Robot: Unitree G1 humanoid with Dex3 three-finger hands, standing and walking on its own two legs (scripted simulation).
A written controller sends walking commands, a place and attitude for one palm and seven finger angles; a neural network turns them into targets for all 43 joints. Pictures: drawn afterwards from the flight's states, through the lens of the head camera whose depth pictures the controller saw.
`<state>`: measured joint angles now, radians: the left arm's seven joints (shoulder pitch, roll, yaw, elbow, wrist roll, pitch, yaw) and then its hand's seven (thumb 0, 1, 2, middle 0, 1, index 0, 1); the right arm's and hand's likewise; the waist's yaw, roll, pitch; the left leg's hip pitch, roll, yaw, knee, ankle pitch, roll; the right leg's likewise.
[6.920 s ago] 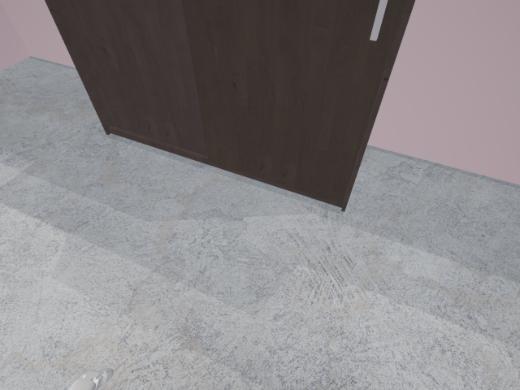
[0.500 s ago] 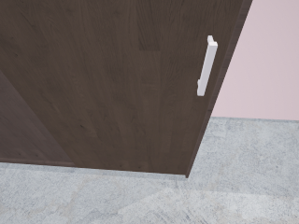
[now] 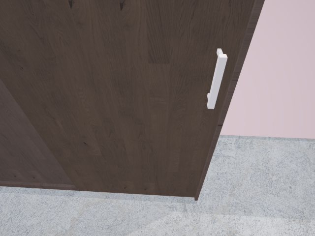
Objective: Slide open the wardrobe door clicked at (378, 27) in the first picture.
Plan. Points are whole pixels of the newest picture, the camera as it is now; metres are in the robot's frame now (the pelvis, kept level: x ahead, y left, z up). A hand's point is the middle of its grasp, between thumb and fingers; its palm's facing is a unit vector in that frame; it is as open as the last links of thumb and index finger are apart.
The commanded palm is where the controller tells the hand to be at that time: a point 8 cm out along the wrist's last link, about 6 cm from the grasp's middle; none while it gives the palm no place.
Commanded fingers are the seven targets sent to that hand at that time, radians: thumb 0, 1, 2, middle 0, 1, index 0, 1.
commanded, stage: look again from close up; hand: right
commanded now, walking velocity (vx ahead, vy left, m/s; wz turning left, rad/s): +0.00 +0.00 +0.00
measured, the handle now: (214, 80) +0.50 -0.14 +0.17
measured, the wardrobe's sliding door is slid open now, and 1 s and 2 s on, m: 0.00 0.00 0.00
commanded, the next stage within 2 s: none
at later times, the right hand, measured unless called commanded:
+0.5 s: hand out of the picture -0.06 -0.24 -0.17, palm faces +0.01 +0.97 -0.23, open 7.4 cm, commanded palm none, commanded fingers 0.00 -0.90 -0.90 0.20 0.30 0.20 0.30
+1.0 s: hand out of the picture -0.03 -0.23 -0.17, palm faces -0.01 +0.98 -0.22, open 7.4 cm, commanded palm none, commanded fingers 0.00 -0.90 -0.90 0.20 0.30 0.20 0.30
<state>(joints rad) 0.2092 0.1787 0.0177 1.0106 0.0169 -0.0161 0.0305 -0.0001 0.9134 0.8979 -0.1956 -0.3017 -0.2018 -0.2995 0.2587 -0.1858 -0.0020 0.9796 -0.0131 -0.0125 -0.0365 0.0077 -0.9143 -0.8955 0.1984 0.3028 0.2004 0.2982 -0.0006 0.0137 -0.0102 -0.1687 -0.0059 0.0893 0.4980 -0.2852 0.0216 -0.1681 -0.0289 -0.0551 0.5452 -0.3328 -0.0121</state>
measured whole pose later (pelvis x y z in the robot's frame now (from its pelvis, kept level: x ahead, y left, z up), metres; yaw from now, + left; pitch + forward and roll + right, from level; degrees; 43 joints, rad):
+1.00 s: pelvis -0.04 -0.05 +0.01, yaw +0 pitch -3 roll +1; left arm 0.23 0.20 0.01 1.10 0.01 -0.01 0.00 0.00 0.91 0.90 -0.20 -0.30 -0.20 -0.30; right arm 0.29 -0.20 0.01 1.07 -0.02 -0.01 -0.04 0.01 -0.90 -0.90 0.20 0.30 0.20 0.30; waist -0.01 0.01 0.03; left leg -0.20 0.07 0.05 0.41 -0.16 -0.04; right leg -0.18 0.05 -0.10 0.42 -0.21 -0.09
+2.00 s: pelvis -0.02 -0.03 +0.01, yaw +0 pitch -2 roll +0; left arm 0.19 0.23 -0.01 1.14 0.01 -0.01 0.00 0.00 0.91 0.90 -0.20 -0.30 -0.20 -0.30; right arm 0.24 -0.24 0.02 1.10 -0.02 -0.01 -0.03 0.01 -0.90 -0.90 0.20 0.30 0.20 0.30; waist -0.01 0.02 0.04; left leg -0.13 0.05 0.07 0.34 -0.17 -0.03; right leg -0.12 0.04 -0.07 0.36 -0.20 -0.06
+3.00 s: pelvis -0.01 -0.03 +0.01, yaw -1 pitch -2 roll +0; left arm 0.18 0.25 -0.01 1.14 0.01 -0.02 0.01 0.00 0.91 0.90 -0.20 -0.30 -0.21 -0.30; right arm 0.22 -0.26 0.01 1.11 -0.02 -0.01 -0.02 0.01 -0.90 -0.90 0.20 0.30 0.20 0.30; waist -0.01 0.02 0.04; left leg -0.11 0.05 0.08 0.32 -0.17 -0.03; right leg -0.09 0.04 -0.06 0.32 -0.20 -0.06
